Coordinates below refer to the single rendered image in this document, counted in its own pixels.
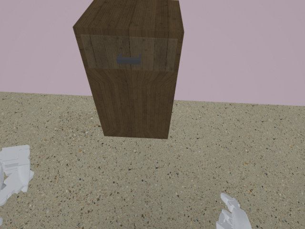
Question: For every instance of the robot left hand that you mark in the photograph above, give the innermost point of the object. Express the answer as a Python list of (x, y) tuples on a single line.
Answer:
[(15, 162)]

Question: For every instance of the robot right hand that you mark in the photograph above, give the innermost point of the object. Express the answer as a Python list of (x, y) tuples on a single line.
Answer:
[(237, 220)]

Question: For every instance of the drawer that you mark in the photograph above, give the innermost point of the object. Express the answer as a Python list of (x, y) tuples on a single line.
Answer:
[(157, 54)]

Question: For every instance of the cabinet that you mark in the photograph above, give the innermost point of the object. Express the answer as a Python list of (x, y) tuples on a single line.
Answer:
[(132, 103)]

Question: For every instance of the handle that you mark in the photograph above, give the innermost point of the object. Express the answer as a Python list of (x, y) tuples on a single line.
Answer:
[(128, 60)]

